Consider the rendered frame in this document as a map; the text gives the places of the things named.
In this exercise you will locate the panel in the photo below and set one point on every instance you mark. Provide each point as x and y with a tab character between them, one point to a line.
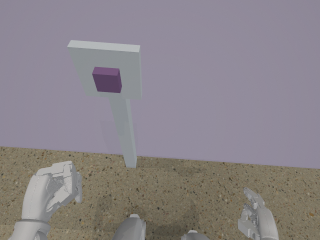
86	55

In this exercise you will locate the robot left hand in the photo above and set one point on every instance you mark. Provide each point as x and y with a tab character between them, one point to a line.
61	180

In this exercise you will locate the button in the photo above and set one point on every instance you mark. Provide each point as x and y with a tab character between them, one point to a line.
107	79

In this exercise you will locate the robot right hand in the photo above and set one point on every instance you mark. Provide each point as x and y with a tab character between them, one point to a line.
261	224

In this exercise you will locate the robot left forearm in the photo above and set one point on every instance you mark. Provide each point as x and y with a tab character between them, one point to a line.
30	229

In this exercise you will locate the robot left shin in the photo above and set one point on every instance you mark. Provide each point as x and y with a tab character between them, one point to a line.
134	216

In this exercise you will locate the left robot thigh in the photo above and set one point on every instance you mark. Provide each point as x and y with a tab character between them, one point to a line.
132	228

